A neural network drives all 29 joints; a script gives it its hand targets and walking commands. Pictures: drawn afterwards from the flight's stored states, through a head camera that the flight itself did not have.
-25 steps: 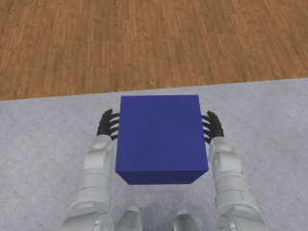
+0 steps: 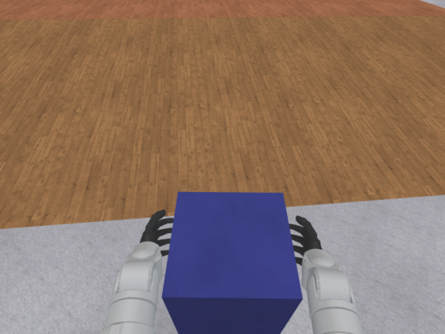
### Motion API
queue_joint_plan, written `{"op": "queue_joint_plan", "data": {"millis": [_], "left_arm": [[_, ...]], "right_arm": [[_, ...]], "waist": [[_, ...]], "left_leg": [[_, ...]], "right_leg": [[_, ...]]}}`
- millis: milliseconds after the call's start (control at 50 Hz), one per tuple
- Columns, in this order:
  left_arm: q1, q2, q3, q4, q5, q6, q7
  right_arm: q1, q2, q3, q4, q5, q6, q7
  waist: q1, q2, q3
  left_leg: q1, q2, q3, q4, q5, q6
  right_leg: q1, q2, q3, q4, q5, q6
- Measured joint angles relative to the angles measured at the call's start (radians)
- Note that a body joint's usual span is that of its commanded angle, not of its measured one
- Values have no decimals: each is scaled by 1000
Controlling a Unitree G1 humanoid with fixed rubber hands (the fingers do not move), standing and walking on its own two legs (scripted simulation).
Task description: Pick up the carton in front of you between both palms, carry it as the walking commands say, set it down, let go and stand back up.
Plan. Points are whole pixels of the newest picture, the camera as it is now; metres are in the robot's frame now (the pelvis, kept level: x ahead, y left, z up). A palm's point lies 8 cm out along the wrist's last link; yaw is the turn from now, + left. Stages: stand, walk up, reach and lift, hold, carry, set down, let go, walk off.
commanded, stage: reach and lift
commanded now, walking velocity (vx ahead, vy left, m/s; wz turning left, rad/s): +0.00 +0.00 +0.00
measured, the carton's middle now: (229, 267) +0.30 +0.00 -0.05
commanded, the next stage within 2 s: hold in 0.98 s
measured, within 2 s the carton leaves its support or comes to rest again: neither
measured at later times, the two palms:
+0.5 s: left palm (149, 247) +0.29 +0.15 +0.03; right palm (313, 254) +0.29 -0.15 +0.03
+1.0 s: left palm (148, 243) +0.29 +0.15 +0.04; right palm (314, 250) +0.29 -0.15 +0.04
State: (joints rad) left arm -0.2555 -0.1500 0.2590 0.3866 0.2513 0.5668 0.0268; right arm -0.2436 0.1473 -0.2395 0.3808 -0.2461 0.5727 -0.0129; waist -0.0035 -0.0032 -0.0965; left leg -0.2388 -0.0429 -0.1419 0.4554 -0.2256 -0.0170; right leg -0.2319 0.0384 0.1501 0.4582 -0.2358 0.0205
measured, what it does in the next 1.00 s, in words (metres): stands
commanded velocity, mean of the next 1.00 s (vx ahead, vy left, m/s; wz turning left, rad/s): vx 0.00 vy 0.00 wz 0.00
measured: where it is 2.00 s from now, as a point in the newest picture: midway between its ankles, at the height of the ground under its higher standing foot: outside the picture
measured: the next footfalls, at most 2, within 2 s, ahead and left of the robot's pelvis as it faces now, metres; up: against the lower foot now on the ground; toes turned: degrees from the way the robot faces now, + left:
left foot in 2.00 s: +0.15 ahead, +0.10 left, +0.00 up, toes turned +7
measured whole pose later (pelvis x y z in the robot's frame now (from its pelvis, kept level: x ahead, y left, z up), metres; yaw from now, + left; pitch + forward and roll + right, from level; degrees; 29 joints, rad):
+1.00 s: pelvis +0.00 +0.00 +0.01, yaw +0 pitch -5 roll +0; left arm -0.26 -0.15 0.24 0.28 0.28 0.69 0.01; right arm -0.25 0.15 -0.22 0.28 -0.27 0.70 0.01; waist 0.00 0.00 -0.01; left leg -0.09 -0.03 -0.14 0.37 -0.19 -0.02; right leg -0.08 0.03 0.14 0.37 -0.21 0.02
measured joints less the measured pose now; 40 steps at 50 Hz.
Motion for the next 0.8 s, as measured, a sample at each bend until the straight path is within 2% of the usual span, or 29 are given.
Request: {"op": "queue_joint_plan", "data": {"millis": [120,360,800], "left_arm": [[-39,-10,34,30,44,39,-16],[-77,-18,61,2,52,43,-27],[-9,-3,-15,-80,33,102,-21]], "right_arm": [[-39,9,-34,30,-42,40,19],[-80,20,-58,4,-56,45,28],[-12,3,17,-79,-30,104,19]], "waist": [[2,-1,41],[2,1,90],[2,0,82]], "left_leg": [[45,1,3,-2,4,0],[50,2,4,-1,14,-2],[134,10,4,-85,29,0]], "right_leg": [[44,0,1,0,4,0],[48,0,-4,4,12,0],[132,-5,-9,-81,28,-5]]}}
